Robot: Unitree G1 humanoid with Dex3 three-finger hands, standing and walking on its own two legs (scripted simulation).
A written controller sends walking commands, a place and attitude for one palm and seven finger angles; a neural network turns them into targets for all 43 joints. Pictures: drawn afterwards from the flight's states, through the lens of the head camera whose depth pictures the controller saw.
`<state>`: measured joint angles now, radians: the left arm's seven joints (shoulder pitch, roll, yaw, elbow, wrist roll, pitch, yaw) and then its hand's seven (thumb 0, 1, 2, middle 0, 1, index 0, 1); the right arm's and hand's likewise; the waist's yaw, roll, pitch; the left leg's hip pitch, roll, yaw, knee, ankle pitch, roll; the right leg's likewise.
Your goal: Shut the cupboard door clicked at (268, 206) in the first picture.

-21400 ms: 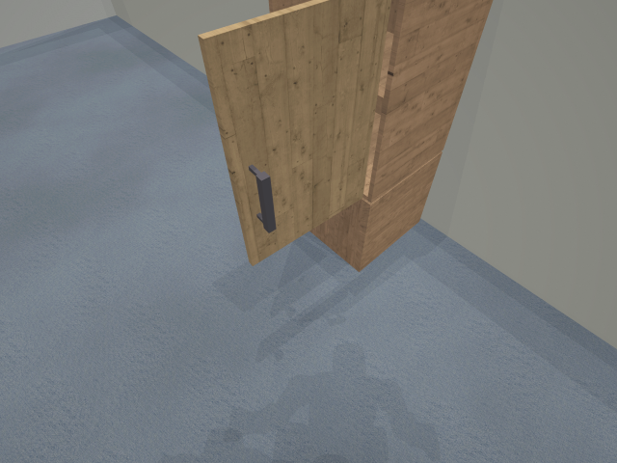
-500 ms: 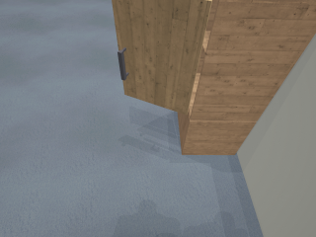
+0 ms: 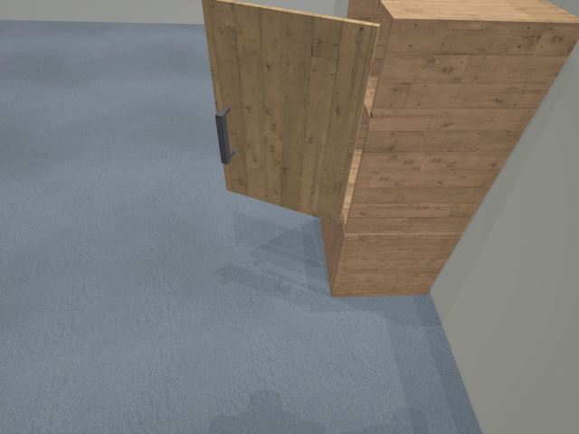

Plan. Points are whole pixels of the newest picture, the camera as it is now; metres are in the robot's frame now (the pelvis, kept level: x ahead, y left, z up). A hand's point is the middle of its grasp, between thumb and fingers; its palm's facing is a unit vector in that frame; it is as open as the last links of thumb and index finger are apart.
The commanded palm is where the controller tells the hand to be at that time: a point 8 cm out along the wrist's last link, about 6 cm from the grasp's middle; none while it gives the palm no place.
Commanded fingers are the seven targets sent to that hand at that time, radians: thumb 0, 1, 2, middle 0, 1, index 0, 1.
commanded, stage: let the arm hang, fingers relaxed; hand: left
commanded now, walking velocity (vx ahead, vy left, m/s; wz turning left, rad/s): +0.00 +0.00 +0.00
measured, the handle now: (226, 135) +0.91 +0.24 -0.10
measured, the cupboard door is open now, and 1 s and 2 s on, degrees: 66 66 66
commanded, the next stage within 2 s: look to check the result in 0.08 s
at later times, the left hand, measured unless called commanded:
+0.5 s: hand out of the picture -0.01 +0.19 -0.18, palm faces +0.02 -0.98 -0.20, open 7.4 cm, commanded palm none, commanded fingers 0.00 0.90 0.90 -0.20 -0.30 -0.20 -0.30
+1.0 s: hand out of the picture +0.04 +0.20 -0.18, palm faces +0.11 -0.97 -0.23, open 7.4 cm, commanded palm none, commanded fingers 0.00 0.90 0.90 -0.20 -0.30 -0.20 -0.30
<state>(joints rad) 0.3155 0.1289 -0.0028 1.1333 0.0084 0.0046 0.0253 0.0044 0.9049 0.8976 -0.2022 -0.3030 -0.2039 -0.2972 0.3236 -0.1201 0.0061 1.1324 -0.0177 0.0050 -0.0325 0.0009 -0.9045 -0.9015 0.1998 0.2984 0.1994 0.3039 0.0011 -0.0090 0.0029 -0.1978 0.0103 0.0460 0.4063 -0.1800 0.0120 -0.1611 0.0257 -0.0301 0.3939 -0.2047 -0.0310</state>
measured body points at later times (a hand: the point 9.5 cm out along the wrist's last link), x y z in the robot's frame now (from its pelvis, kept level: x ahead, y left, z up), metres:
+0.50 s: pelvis +0.00 +0.01 +0.00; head +0.01 +0.02 +0.45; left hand -0.01 +0.24 -0.16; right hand -0.01 -0.21 -0.16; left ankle +0.03 +0.11 -0.74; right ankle +0.01 -0.10 -0.74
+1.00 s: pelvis +0.01 +0.00 -0.01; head +0.03 +0.01 +0.44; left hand +0.03 +0.25 -0.16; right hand +0.04 -0.23 -0.17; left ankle +0.03 +0.11 -0.74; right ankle +0.01 -0.10 -0.74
